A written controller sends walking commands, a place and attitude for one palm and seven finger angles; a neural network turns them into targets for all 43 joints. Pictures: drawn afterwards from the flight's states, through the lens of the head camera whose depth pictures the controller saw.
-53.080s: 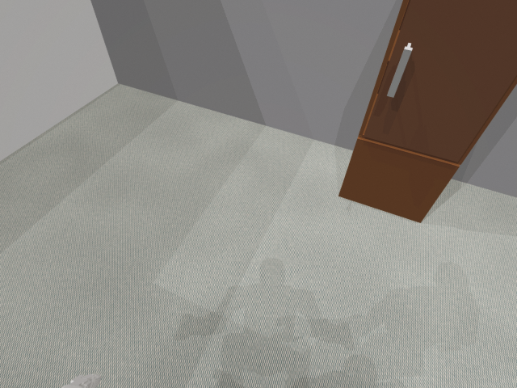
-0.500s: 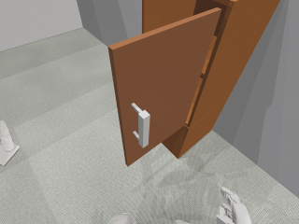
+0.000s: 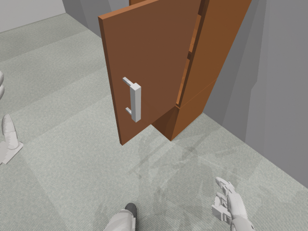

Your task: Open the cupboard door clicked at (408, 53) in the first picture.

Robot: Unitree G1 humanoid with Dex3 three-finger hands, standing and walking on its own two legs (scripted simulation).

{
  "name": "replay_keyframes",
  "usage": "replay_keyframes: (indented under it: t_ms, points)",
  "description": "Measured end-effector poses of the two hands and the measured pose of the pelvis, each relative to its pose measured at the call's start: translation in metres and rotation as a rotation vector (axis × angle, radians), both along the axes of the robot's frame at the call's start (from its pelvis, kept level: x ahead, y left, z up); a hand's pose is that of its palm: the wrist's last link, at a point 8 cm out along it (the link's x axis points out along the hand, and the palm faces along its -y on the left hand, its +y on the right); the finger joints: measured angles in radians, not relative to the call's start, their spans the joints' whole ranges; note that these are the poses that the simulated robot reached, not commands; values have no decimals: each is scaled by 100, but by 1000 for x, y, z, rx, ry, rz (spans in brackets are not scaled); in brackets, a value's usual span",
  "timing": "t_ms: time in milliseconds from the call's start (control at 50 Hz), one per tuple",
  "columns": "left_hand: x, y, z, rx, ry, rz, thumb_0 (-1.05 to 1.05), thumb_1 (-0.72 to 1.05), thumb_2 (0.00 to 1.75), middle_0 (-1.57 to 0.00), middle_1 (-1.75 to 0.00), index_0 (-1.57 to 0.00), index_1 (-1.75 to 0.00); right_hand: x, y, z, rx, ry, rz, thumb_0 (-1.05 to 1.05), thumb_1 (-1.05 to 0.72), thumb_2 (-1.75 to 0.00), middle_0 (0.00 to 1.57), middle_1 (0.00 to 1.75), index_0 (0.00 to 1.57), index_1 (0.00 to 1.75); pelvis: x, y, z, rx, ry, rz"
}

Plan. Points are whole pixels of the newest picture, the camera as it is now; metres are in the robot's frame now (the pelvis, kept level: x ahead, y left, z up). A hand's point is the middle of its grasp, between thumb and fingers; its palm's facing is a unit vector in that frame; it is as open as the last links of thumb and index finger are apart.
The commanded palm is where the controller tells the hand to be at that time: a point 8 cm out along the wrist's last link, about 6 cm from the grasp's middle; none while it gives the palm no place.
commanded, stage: stop stepping back and stand still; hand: left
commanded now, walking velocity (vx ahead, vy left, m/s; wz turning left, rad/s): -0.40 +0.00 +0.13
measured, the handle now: (131, 100) +0.50 +0.13 -0.01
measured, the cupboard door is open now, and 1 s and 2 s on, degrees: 89 89 89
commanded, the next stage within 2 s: let the arm hang, fingers relaxed in 1.08 s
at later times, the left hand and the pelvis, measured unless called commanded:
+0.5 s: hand out of the picture +0.13 +0.29 +0.18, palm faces +0.51 -0.77 -0.39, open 7.4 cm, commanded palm +0.06 +0.32 +0.19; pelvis -0.07 +0.01 +0.01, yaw +2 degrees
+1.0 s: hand out of the picture +0.11 +0.29 +0.17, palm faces +0.49 -0.77 -0.42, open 7.4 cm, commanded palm +0.05 +0.32 +0.19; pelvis -0.08 +0.01 +0.01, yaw +2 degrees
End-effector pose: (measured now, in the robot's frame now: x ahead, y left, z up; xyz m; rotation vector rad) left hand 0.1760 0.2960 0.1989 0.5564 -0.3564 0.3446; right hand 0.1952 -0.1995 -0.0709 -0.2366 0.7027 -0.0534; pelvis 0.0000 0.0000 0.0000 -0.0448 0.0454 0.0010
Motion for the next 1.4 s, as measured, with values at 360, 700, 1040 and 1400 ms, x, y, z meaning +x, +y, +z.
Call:
replay_keyframes:
  t_ms: [360, 700, 1040, 1400]
  points:
    - [-94, 8, -2, -53, 63, 146, 1, 88, 90, -21, -30, -22, -30, -141, -68, 4, -113, 122, -158, 1, -90, -90, 20, 30, 20, 30, -50, -5, 16, 60, -46, 20]
    - [-118, 9, 7, 13, 75, 110, 1, 88, 90, -21, -30, -21, -30, -123, 8, 7, 70, -37, -45, 1, -90, -90, 20, 30, 21, 30, -88, 2, 11, 35, -62, 43]
    - [-104, 24, -5, -43, 69, 115, 2, 88, 90, -21, -30, -21, -30, -119, -22, 18, -52, -16, -85, 1, -90, -90, 20, 30, 21, 30, -80, 13, 13, 40, -71, 36]
    - [-175, -21, -281, -475, 1262, 182, 1, 90, 90, -20, -30, -20, -30, -178, -30, -41, -12, 320, -46, 1, -90, -90, 20, 30, 21, 30, -102, 17, 8, 49, -58, 50]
